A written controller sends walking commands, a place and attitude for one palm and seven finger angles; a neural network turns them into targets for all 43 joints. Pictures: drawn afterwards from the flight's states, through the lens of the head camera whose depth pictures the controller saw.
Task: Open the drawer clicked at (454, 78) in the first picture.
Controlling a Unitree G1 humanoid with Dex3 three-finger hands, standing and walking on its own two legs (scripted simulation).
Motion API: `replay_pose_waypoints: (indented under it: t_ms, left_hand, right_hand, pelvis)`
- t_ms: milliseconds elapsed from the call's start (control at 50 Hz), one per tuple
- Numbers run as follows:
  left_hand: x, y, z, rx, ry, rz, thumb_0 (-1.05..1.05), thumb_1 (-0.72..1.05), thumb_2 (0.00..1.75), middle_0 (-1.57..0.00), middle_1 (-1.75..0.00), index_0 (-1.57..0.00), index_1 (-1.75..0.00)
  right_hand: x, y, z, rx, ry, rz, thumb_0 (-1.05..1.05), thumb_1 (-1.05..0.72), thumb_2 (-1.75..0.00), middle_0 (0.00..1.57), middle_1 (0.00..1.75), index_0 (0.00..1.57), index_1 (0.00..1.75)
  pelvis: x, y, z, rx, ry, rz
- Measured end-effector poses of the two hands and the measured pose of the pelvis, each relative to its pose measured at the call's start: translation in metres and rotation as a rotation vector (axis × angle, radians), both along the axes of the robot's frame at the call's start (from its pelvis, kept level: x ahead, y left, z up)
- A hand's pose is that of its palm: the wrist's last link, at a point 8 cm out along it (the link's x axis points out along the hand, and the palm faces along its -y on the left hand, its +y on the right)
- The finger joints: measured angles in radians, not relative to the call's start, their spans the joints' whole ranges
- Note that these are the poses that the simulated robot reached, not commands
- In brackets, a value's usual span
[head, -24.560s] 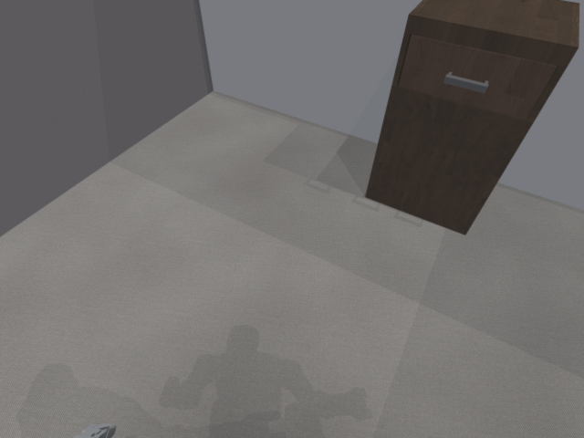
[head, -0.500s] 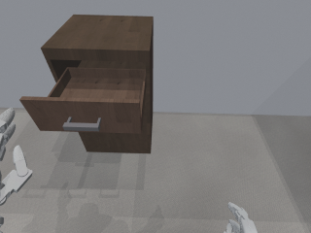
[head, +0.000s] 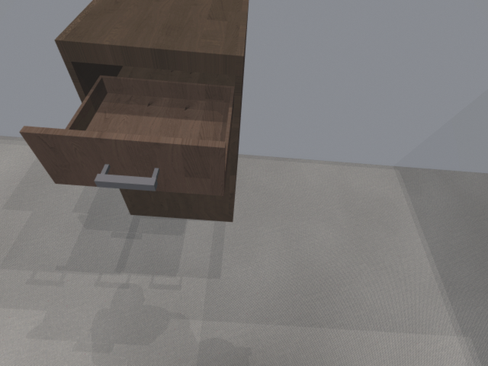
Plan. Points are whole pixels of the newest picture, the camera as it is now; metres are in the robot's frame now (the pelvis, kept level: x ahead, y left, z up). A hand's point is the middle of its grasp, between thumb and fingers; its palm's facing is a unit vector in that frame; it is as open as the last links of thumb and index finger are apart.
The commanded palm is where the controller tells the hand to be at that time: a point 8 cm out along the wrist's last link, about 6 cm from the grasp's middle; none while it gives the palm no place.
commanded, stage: let the arm hang, fingers relaxed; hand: left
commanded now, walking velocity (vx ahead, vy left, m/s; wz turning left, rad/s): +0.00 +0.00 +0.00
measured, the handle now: (129, 176) +0.51 +0.29 -0.08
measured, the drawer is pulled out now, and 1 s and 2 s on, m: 0.29 0.29 0.29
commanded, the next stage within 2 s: look to check the result in 0.78 s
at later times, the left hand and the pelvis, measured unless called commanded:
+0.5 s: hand out of the picture -0.01 +0.18 -0.17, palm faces +0.03 -0.98 -0.19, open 7.4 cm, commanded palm none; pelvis +0.00 +0.01 +0.01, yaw -1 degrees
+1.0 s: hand out of the picture -0.02 +0.16 -0.17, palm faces +0.04 -0.98 -0.19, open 7.4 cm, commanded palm none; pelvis -0.01 -0.01 +0.01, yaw -1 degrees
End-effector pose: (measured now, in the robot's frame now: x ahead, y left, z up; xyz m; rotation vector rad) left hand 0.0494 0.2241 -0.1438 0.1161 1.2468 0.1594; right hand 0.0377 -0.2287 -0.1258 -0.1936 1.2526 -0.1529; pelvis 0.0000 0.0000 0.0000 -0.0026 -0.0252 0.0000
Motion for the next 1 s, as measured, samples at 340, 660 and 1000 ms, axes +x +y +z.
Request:
replay_pose_waypoints:
  t_ms: [340, 660, 1000]
  left_hand:
    - [-0.089, 0.018, 0.012, 0.044, 0.267, 0.032, 0.0, 0.92, 0.9, -0.2, -0.3, -0.2, -0.3]
    - [-0.061, -0.007, 0.006, 0.006, 0.165, 0.006, 0.01, 0.92, 0.9, -0.2, -0.3, -0.2, -0.3]
    - [-0.077, -0.019, 0.006, 0.001, 0.206, 0.024, 0.0, 0.91, 0.9, -0.2, -0.3, -0.2, -0.3]
  right_hand:
    - [-0.077, 0.031, -0.015, 0.079, 0.233, -0.073, 0.01, -0.91, -0.9, 0.2, 0.3, 0.2, 0.3]
    - [-0.077, 0.04, -0.019, 0.115, 0.186, -0.098, 0.0, -0.9, -0.9, 0.2, 0.3, 0.2, 0.3]
    - [-0.095, 0.02, -0.015, 0.09, 0.243, -0.11, 0.0, -0.91, -0.9, 0.19, 0.3, 0.2, 0.3]
  pelvis:
    - [0.001, 0.009, 0.008, -0.003, -0.01, -0.006]
    - [-0.005, 0.003, 0.008, 0.004, -0.017, -0.015]
    - [-0.007, -0.009, 0.008, 0.003, -0.015, -0.01]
